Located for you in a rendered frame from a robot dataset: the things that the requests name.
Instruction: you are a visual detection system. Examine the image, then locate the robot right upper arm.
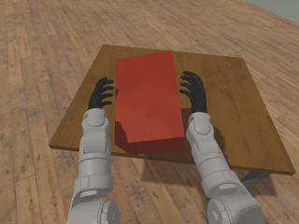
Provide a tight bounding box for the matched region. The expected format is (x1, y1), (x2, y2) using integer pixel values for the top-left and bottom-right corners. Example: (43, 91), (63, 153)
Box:
(207, 193), (265, 224)

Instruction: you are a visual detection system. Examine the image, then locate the carton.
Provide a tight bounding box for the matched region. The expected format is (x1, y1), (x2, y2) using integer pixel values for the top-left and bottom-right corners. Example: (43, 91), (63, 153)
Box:
(114, 50), (185, 156)

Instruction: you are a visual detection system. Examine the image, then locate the robot left upper arm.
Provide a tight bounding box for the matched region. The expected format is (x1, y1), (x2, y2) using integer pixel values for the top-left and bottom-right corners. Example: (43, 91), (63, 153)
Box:
(66, 198), (121, 224)

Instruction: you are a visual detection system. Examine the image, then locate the robot right forearm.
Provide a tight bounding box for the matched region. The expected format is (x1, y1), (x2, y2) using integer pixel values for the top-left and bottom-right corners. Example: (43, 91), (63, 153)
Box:
(186, 112), (266, 224)

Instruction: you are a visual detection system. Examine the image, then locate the table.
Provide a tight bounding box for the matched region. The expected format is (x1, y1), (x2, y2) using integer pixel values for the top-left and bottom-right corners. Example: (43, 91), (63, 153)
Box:
(49, 44), (296, 190)

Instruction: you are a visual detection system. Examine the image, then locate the right robot hand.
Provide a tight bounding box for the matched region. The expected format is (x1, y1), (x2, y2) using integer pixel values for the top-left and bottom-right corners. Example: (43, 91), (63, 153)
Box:
(179, 71), (207, 113)

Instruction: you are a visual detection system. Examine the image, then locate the robot left forearm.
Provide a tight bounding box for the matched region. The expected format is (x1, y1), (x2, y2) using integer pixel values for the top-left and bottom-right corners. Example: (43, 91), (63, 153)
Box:
(66, 108), (114, 224)

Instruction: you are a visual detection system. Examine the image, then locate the left robot hand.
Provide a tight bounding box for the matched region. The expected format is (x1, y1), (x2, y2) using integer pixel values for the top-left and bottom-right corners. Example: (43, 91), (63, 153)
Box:
(88, 77), (114, 110)

